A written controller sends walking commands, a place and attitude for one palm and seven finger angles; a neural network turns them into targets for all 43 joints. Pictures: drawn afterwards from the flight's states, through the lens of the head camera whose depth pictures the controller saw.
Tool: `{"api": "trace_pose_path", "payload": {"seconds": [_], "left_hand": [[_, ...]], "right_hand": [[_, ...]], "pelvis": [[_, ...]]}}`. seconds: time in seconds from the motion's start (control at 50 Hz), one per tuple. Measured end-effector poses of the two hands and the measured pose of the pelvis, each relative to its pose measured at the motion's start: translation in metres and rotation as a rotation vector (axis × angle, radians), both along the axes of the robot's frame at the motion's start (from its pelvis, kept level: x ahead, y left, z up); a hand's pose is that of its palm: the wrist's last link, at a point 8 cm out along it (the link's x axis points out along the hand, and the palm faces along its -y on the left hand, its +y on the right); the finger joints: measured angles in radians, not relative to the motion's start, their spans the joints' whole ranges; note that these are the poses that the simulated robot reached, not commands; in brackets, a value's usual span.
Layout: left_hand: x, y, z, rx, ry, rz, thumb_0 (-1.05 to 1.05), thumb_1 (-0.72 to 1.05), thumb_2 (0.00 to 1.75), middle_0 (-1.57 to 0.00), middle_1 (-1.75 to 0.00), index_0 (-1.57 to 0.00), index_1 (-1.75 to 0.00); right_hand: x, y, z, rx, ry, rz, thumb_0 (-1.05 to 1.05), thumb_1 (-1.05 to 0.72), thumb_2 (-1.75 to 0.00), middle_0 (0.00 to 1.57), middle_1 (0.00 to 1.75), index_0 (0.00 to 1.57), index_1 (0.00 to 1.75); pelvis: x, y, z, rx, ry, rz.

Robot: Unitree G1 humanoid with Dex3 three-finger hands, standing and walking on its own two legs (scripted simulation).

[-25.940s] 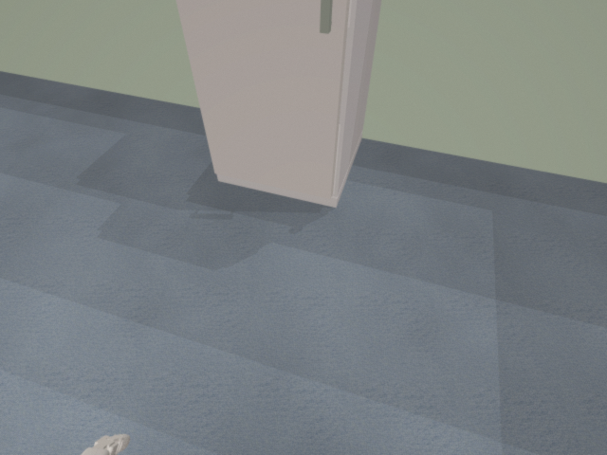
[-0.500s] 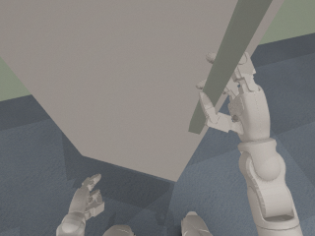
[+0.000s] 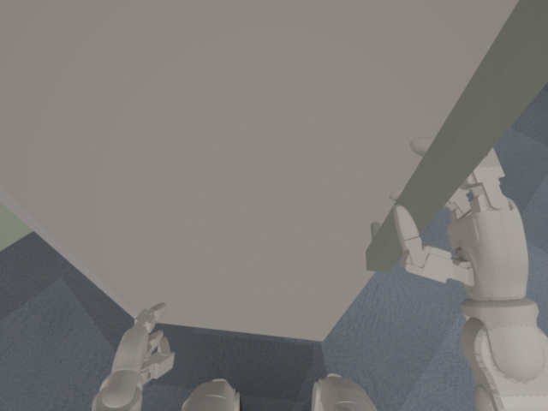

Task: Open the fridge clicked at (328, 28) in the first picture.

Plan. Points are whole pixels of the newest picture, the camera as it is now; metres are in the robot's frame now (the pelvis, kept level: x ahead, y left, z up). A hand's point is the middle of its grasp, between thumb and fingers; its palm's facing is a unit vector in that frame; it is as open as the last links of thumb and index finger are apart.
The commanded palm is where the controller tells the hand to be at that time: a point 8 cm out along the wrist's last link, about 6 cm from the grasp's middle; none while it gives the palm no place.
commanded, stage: walk backward, drawing the door open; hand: right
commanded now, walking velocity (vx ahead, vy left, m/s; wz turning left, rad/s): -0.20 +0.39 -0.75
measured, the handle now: (433, 157) +0.33 -0.10 +0.24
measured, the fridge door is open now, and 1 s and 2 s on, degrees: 52 67 63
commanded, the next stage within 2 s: stop walking and hold the door back in 0.30 s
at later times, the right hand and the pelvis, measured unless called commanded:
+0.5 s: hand (362, 393) +0.14 -0.04 +0.19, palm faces +0.52 +0.83 -0.22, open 7.3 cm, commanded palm +0.12 -0.09 +0.19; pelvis -0.06 +0.21 +0.01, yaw -20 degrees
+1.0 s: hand (372, 358) +0.16 -0.04 +0.20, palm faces +0.55 +0.81 -0.20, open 6.3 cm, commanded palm +0.12 -0.09 +0.19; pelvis -0.14 +0.28 +0.01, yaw -27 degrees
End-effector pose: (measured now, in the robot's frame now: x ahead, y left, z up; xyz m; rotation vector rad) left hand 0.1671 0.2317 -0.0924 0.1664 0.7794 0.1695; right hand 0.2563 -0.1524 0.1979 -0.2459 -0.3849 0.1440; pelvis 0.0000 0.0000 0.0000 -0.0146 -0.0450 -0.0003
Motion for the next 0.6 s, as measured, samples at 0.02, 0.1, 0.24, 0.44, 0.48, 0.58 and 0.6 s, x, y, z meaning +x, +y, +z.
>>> {"api": "trace_pose_path", "payload": {"seconds": [0.02,0.1,0.24,0.44,0.48,0.58,0.6], "left_hand": [[-0.002,0.003,0.002,0.009,-0.006,-0.018,0.01,0.91,0.9,-0.2,-0.3,-0.2,-0.3],[-0.008,0.017,0.004,0.041,-0.039,-0.092,0.01,0.91,0.9,-0.2,-0.3,-0.2,-0.3],[-0.024,0.049,0.013,0.011,0.035,-0.248,0.01,0.9,0.9,-0.21,-0.3,-0.2,-0.3],[0.004,0.129,0.002,0.009,0.01,-0.348,0.01,0.9,0.9,-0.21,-0.3,-0.21,-0.3],[0.009,0.142,0.008,0.039,0.006,-0.364,0.01,0.9,0.9,-0.21,-0.3,-0.2,-0.3],[0.018,0.158,0.023,0.096,-0.024,-0.45,0.01,0.91,0.9,-0.2,-0.3,-0.2,-0.3],[0.019,0.158,0.026,0.102,-0.036,-0.467,0.01,0.91,0.9,-0.2,-0.3,-0.2,-0.3]], "right_hand": [[-0.008,0.001,0.0,0.008,-0.003,-0.01,-0.23,-0.42,-0.99,0.45,1.39,0.13,1.09],[-0.034,0.009,-0.005,0.03,-0.083,-0.058,-0.27,-0.41,-0.93,0.46,1.39,0.15,1.16],[-0.084,0.03,-0.002,0.056,-0.023,-0.251,-0.2,-0.48,-0.85,0.48,1.4,0.18,1.23],[-0.152,0.071,0.0,0.034,-0.017,-0.602,-0.15,-0.54,-0.84,0.46,1.4,0.17,1.28],[-0.162,0.077,0.0,0.041,-0.017,-0.635,-0.15,-0.54,-0.84,0.46,1.4,0.18,1.29],[-0.173,0.085,0.0,0.069,-0.037,-0.701,-0.13,-0.52,-0.85,0.46,1.4,0.24,1.33],[-0.173,0.085,0.001,0.078,-0.042,-0.708,-0.12,-0.52,-0.86,0.46,1.4,0.26,1.33]], "pelvis": [[-0.003,0.006,0.0,0.003,0.01,-0.022],[-0.02,0.033,-0.012,0.009,0.009,-0.069],[-0.044,0.099,0.01,0.08,-0.002,-0.171],[-0.057,0.198,0.002,0.028,0.013,-0.306],[-0.059,0.209,0.006,0.008,0.015,-0.336],[-0.07,0.233,0.011,-0.012,0.025,-0.411],[-0.074,0.237,0.011,-0.011,0.026,-0.421]]}}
